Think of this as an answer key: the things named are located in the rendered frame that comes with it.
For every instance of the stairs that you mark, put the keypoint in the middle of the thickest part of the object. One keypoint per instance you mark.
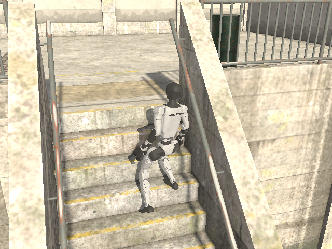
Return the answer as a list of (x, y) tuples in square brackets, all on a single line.
[(102, 194)]

